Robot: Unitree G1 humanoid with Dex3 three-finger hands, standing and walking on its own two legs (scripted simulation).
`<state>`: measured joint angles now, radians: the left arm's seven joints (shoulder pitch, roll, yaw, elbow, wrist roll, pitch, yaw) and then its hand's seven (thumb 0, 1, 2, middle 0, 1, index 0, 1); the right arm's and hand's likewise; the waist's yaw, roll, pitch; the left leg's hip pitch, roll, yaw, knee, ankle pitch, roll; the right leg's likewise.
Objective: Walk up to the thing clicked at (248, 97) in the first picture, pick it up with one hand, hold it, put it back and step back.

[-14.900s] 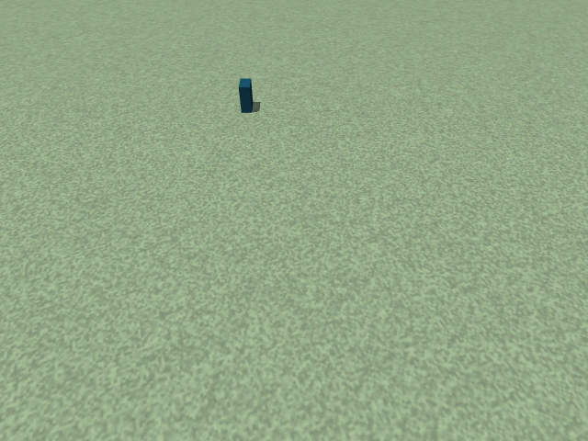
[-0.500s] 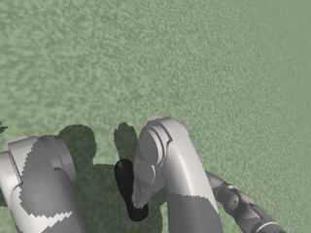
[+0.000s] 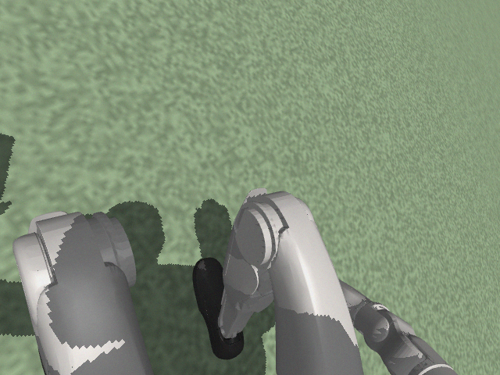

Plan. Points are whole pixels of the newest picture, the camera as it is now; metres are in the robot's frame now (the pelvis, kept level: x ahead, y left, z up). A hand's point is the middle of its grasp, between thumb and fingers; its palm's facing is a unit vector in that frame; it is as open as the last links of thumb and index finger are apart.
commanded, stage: settle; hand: left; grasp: from the side
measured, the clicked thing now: out of the picture +0.42 +0.32 -0.19
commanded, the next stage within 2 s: lift in 1.70 s
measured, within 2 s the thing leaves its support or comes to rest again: leaves its support in 0.08 s
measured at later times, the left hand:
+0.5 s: hand out of the picture +0.34 +0.36 -0.07, palm faces +0.54 -0.84 -0.10, open 11.6 cm
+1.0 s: hand out of the picture +0.37 +0.33 +0.01, palm faces +0.51 -0.85 -0.10, open 11.6 cm
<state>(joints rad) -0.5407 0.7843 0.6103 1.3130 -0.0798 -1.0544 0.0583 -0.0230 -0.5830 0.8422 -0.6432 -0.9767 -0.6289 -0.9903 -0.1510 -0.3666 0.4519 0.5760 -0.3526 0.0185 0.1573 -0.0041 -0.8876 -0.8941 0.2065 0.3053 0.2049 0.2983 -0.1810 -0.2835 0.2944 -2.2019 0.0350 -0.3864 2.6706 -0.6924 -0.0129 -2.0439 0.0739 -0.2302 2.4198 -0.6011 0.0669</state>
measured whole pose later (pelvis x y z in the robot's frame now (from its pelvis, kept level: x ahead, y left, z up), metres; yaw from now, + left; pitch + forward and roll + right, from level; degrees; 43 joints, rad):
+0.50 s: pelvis +0.02 -0.01 +0.05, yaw +5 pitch +24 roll -13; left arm -0.37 0.55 0.49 0.86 -0.11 -0.76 0.01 -0.01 -0.61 0.90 -0.71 -1.13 -0.67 -1.11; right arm -0.04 -0.29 0.21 0.63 -0.21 0.03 0.12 0.00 -0.89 -0.89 0.21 0.31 0.20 0.30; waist -0.11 -0.12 0.05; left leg -2.22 0.03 -0.25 2.48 -0.70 -0.01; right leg -2.08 0.01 -0.15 2.33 -0.68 0.04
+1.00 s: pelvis +0.03 -0.02 +0.07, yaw +10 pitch +31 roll -6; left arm -0.41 0.39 0.48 0.76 -0.13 -0.64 -0.07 -0.01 -0.61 0.92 -0.70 -1.13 -0.67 -1.11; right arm 0.03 -0.27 0.05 0.70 -0.11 0.04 0.07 0.00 -0.89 -0.89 0.20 0.30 0.20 0.30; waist -0.09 -0.03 -0.08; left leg -2.19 0.04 -0.16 2.35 -0.71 -0.04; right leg -2.12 -0.02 -0.08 2.29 -0.71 0.01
